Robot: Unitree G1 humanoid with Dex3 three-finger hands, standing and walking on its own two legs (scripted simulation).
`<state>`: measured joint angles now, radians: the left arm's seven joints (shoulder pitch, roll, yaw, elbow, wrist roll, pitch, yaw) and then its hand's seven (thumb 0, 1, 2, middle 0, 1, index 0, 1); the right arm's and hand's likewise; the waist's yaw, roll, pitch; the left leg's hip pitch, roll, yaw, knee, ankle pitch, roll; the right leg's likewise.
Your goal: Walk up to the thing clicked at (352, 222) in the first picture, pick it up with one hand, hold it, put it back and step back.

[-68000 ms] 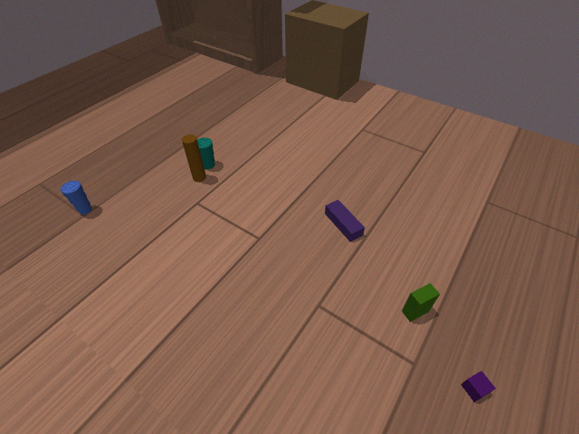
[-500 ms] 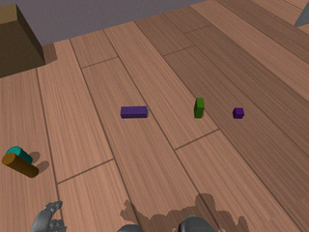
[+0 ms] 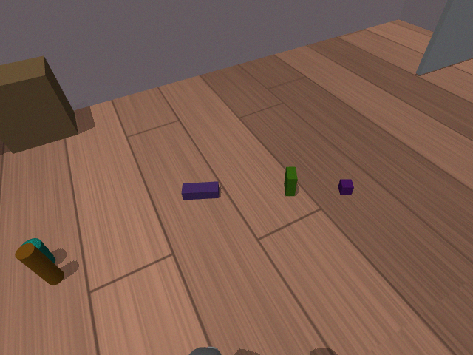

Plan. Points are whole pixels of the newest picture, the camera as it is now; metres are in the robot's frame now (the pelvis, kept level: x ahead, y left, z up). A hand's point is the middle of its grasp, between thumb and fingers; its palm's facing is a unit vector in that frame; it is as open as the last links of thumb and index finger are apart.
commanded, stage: step back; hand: left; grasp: from above
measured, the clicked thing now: (200, 190) +1.06 +0.31 -0.74
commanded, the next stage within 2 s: stand in 0.74 s
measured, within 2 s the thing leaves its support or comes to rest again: neither
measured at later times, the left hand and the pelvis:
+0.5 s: hand out of the picture +0.09 +0.31 -0.16, palm faces +0.03 -0.93 -0.36, open 7.4 cm; pelvis +0.03 +0.03 +0.00, yaw +3 degrees
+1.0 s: hand (115, 346) +0.17 +0.27 -0.14, palm faces +0.02 -0.94 -0.33, open 7.4 cm; pelvis +0.06 +0.02 +0.01, yaw +2 degrees
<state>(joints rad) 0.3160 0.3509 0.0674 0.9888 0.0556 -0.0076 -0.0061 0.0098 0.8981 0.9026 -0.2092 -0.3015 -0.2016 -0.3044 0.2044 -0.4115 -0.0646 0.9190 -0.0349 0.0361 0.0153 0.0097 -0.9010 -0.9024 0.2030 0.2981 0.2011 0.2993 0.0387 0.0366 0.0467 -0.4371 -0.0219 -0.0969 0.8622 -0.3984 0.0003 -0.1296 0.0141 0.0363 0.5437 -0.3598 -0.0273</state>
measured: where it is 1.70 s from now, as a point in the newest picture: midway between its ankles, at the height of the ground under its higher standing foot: outside the picture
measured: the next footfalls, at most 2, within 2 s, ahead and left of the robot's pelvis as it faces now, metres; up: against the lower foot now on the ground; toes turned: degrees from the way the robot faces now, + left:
left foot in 0.18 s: +0.09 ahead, +0.15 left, +0.00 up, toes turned +3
right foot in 0.56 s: +0.13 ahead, -0.10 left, +0.00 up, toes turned +1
